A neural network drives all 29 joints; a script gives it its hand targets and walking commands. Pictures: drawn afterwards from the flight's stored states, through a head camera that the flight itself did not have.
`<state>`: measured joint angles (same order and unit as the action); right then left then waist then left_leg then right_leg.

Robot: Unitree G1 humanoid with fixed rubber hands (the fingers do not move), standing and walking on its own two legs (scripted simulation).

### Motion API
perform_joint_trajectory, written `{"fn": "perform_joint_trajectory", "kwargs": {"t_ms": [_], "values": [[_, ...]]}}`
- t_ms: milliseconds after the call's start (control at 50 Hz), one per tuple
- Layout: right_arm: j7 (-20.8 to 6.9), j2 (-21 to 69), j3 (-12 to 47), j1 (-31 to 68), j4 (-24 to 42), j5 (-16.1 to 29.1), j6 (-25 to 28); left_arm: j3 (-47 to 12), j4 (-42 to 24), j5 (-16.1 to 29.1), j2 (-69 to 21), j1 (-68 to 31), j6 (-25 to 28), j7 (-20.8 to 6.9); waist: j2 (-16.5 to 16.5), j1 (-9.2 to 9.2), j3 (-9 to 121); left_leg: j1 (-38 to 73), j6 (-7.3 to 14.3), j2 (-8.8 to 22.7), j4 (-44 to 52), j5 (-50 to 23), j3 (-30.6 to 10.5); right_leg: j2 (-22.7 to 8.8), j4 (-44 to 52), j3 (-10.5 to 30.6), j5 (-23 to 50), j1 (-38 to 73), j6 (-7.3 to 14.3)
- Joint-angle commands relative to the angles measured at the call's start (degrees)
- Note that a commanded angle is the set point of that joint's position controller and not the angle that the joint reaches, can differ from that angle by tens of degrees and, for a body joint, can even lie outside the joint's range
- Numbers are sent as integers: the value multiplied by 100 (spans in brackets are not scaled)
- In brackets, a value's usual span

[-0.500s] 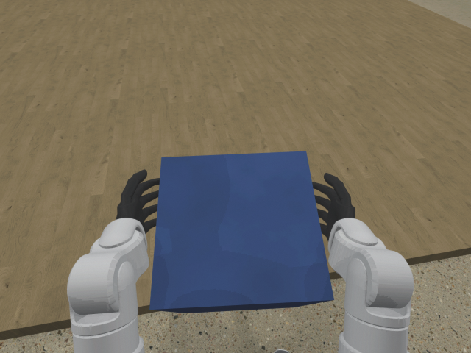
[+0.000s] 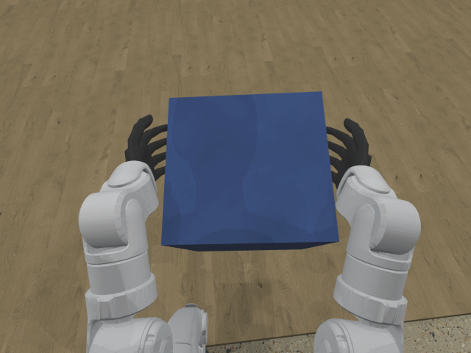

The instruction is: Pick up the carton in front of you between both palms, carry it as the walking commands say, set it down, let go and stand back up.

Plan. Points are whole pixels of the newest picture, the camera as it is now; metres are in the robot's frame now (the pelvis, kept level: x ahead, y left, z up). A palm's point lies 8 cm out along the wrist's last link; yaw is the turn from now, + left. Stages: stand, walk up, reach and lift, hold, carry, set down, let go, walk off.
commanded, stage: carry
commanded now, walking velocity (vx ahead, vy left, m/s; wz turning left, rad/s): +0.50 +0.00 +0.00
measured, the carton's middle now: (247, 187) +0.37 +0.01 +0.06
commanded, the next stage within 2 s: none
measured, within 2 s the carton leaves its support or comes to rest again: neither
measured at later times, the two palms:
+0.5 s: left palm (154, 17) +0.80 +0.25 +0.12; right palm (275, 6) +0.85 -0.04 +0.13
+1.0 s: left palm out of the picture +1.19 +0.21 +0.20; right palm out of the picture +1.16 -0.08 +0.20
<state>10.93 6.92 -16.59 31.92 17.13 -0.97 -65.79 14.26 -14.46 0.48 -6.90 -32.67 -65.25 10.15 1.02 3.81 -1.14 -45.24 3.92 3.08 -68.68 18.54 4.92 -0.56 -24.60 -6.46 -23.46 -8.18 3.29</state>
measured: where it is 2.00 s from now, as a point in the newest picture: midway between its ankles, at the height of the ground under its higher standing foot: (235, 96)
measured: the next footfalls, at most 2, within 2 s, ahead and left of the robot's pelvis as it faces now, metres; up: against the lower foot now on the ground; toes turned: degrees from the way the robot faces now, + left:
right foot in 0.36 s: +0.58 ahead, +0.02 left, +0.09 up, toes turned +2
left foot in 0.74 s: +0.80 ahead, +0.16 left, +0.09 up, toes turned +10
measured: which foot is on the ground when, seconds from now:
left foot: down 0.00-0.42, up 0.44-0.72, down 0.74-1.00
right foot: down 0.00-0.12, up 0.14-0.34, down 0.36-0.74, up 0.76-1.00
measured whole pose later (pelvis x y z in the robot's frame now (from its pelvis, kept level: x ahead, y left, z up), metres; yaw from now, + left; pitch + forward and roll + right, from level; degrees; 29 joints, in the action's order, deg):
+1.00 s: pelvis +0.87 +0.08 +0.10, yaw +2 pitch +6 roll -2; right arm 12.5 10.3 -11.6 20.4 13.3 -5.5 -67.0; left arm 12.0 -9.7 -10.1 -11.6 -23.3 -64.5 11.8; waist -0.8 -5.5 4.3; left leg -2.6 2.7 0.5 -12.0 15.2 7.4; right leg -2.5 -39.1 -4.2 -12.7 -32.8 -1.2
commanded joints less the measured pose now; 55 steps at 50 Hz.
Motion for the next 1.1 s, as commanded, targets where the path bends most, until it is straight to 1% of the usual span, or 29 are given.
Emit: {"fn": "perform_joint_trajectory", "kwargs": {"t_ms": [0,40,60,80,100,120,140,160,200,260,280,300,320,340,360,380,420,440,480,540,580,640,680,720,740,760,820,940,1080], "values": [[-133,3676,3625,3038,-80,1032,-84,-3639,-575,1469,-3652,-3172,-94,-251,677,823,2080,-3981,164,-294,-480,1568,380,-1449,-1038,1891,7009,5599,1054],[-148,3523,3509,2958,-126,985,-175,-3659,-465,1497,-3632,-3066,-138,-215,820,943,2072,-4090,228,-464,283,2169,255,-1212,-1751,2055,8521,6072,867],[-155,3492,3428,2949,-151,934,-206,-3701,-454,1533,-3703,-3177,-146,-223,690,664,2233,-2527,211,-510,1848,1711,91,-794,-2384,1650,8959,5223,534],[-148,3515,3337,2912,-190,882,-196,-3724,-506,1538,-3811,-3258,-141,-239,586,-117,2594,694,225,-365,4544,94,-465,-420,-3667,1092,9100,3132,114],[-125,3522,3205,2758,-265,746,-121,-3869,-695,1660,-4012,-3559,-109,-274,-567,-1377,3115,5134,139,-600,5840,-3229,66,-265,-5403,764,7484,-76,-147],[-151,3438,3170,2536,-325,778,-92,-3987,-553,1716,-4185,-3436,-85,-289,-1368,-1564,1719,6912,63,-2,6547,-5632,-208,725,-7130,91,-726,-3512,-111],[-101,3297,3196,2228,-507,666,-56,-3825,-284,1756,-4040,-3393,-103,-287,-2390,-1421,2398,10059,642,1573,2541,-13383,-2117,1097,-8993,806,-2840,-6732,47],[-76,3134,3334,2112,-485,838,-72,-3579,56,1595,-3877,-2883,-96,-219,-1826,-1978,2852,10653,967,1604,2520,-13200,-2210,1403,-9878,1226,-2827,-7985,234],[-87,3843,3827,3069,289,1296,115,-3289,-315,1333,-4047,-3070,-8,-110,-202,-1727,2599,9323,1194,1663,3488,-7219,-3052,679,-9880,1240,-2815,-8381,430],[-442,4377,4654,4019,896,2304,244,-2957,-415,613,-3684,-2824,249,51,241,-737,1409,5528,534,713,5065,-6315,-932,188,-6277,-324,-2116,-5728,287],[-544,4485,4758,4404,875,2491,275,-2887,-549,390,-3532,-2858,290,112,-82,-346,1598,3668,251,91,5048,-7525,73,394,-4378,-680,-810,-3120,266],[-587,4423,4753,4089,848,2562,338,-3053,-942,405,-3305,-3103,343,127,-942,16,2445,2501,338,138,4405,-8246,25,660,-3298,-921,1205,-249,177],[-633,4501,4663,4010,906,2507,383,-3221,-1296,459,-3268,-3486,400,112,-1353,928,3289,2016,355,252,2978,-8500,-200,1025,-2865,-1147,2231,1985,-23],[-666,4698,4700,4061,942,2498,368,-3495,-1481,721,-3543,-3748,392,41,-402,1512,3684,1509,157,-300,-236,-4826,-164,524,-1885,-35,3722,3271,459],[-669,4516,4555,3897,738,2381,286,-3636,-1284,919,-3797,-3313,356,-41,470,1113,3722,1825,100,-1079,-2563,227,-78,-40,-1399,1468,4626,2636,1228],[-599,4331,4390,3187,387,2189,204,-3831,-1029,976,-3599,-2918,292,-91,1392,454,5265,1825,18,-1784,-4192,639,-1742,-1460,-1259,4404,7197,3235,1965],[-446,3858,3714,2753,224,1587,72,-4273,-626,1518,-4054,-3019,92,-220,951,388,5031,1241,-105,-1171,-4301,209,-1535,-1664,-426,5433,4560,2814,2060],[-384,3818,3504,2781,208,1263,26,-4369,-707,1762,-4270,-3303,10,-295,489,292,4432,655,-259,-904,-3737,587,-1474,-1509,-409,5155,3309,2588,1859],[-347,3747,3050,3042,200,840,73,-4631,-626,2194,-4777,-3751,-66,-464,-573,334,3574,262,-76,-701,-2587,1360,-1183,-1294,-676,4320,3786,1963,1705],[-335,3668,2709,2836,-150,319,175,-4846,-464,2539,-5301,-4292,-11,-597,-831,358,3148,240,138,-373,-727,1093,-598,-958,-500,3274,5188,1968,1314],[-331,3687,2718,2691,-414,105,186,-4696,-23,2453,-5347,-4267,-5,-623,-158,364,3032,181,87,-250,867,729,-679,-1171,-495,3101,6760,2294,1139],[-349,3754,2787,2619,-810,-40,152,-4423,765,2267,-5448,-3846,-74,-728,121,363,2788,2043,-186,-776,3811,-1214,79,-584,-390,1855,6780,1293,530],[-395,3907,2917,2601,-975,-59,128,-4152,1331,2091,-5553,-3516,-102,-806,244,-136,3059,4477,-124,-778,4819,-3078,410,-444,-866,1239,6280,-23,111],[-455,4094,3061,2514,-1031,27,93,-3874,1712,1766,-5579,-3361,-135,-870,-158,-721,2805,6341,470,560,4861,-4135,-744,-215,-2236,946,2334,-2033,-269],[-460,4094,3065,2394,-1208,53,68,-3658,1971,1544,-5504,-3163,-201,-898,-742,-752,3099,7154,1106,2065,4325,-6460,-2443,387,-3798,582,-652,-2936,-493],[-450,4153,3213,2426,-1325,96,21,-3403,2306,1333,-5472,-2832,-244,-902,-651,-705,3225,7588,1525,2368,4378,-5948,-3086,244,-4663,897,-911,-3680,-526],[-636,5227,3972,3132,-698,877,-25,-3021,2206,867,-5670,-2117,-247,-896,356,-497,2483,6171,934,1783,5235,-3673,-2398,-248,-3798,869,159,-3609,-500],[-1160,6226,4861,2802,34,2066,-6,-3454,585,370,-5693,-1274,7,-655,-624,-474,1932,5423,355,1053,5549,-4431,-881,-85,-1349,6,1035,-2640,-466],[-1206,5767,4599,465,534,1714,-226,-4202,-461,855,-5928,-3,-230,-791,-1254,-393,2640,4527,-279,544,3398,-5363,754,345,506,-862,2736,665,-130]]}}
